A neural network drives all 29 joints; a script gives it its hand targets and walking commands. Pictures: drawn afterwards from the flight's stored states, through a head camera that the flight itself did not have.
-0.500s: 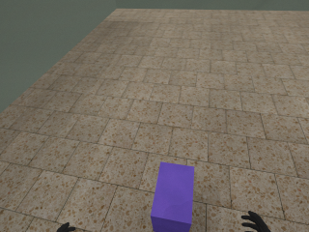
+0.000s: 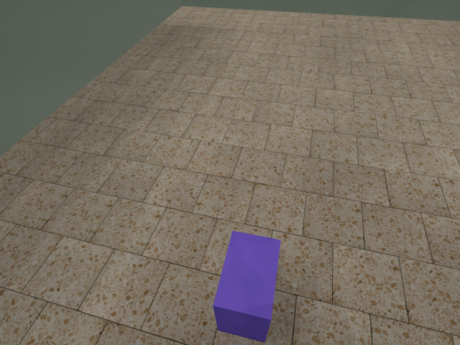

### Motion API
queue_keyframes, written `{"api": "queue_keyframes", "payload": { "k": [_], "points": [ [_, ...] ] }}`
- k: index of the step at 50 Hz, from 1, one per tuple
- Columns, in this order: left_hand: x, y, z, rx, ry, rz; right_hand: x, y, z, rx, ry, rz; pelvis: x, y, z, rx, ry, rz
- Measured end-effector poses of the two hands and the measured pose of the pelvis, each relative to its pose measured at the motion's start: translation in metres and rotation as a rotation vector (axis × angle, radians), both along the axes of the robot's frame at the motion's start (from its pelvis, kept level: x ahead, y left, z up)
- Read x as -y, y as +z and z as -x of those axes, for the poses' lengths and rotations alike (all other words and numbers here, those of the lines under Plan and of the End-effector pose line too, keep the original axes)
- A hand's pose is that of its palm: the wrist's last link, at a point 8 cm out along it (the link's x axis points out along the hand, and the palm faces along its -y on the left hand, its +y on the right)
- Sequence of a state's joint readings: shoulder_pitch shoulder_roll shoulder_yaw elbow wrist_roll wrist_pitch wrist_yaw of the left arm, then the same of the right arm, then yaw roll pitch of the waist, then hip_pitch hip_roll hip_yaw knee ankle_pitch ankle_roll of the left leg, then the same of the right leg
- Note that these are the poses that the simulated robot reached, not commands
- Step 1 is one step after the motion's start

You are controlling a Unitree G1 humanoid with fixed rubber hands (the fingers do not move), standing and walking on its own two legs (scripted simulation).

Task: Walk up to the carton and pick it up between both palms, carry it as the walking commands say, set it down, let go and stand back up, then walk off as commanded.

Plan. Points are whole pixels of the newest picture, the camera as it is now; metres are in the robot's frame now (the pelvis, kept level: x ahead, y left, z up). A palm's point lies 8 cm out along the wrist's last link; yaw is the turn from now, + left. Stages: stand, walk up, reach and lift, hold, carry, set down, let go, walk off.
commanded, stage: stand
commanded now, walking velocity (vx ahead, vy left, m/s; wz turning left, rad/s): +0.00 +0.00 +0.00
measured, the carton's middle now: (248, 286) +0.46 -0.05 -0.62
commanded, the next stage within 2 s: walk off in 1.08 s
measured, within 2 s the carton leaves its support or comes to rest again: neither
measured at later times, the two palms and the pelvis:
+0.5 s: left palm out of the picture +0.06 +0.28 -0.11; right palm out of the picture +0.06 -0.27 -0.12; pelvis +0.00 +0.00 +0.00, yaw +0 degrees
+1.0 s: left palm out of the picture +0.07 +0.29 -0.11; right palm out of the picture +0.06 -0.27 -0.12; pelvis +0.01 +0.01 +0.01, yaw +0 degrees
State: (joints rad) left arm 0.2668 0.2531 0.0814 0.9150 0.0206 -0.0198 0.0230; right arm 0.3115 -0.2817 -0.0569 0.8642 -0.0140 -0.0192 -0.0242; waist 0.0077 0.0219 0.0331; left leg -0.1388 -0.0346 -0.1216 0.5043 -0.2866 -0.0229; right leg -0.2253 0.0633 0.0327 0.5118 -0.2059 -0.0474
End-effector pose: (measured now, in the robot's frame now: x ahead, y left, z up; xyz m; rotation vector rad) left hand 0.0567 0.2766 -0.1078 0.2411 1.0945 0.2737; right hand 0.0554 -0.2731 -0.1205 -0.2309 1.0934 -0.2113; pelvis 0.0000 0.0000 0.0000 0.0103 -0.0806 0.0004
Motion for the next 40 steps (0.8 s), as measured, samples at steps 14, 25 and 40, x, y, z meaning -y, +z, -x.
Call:
{"api": "queue_keyframes", "payload": {
  "k": [14,25,40],
  "points": [
    [0.001,0.000,-0.001,-0.007,0.007,0.012,0.006,-0.001,0.011,-0.048,0.000,0.018,0.002,0.002,0.003,0.001,0.006,0.004],
    [-0.004,0.002,-0.001,-0.020,0.014,0.008,0.001,0.000,-0.002,-0.030,0.008,0.007,-0.001,0.004,0.001,0.002,0.006,0.005],
    [-0.006,-0.002,0.001,-0.066,0.007,0.022,0.002,0.003,-0.001,-0.066,0.009,0.033,-0.006,0.007,-0.002,-0.008,-0.005,0.007]
  ]
}}
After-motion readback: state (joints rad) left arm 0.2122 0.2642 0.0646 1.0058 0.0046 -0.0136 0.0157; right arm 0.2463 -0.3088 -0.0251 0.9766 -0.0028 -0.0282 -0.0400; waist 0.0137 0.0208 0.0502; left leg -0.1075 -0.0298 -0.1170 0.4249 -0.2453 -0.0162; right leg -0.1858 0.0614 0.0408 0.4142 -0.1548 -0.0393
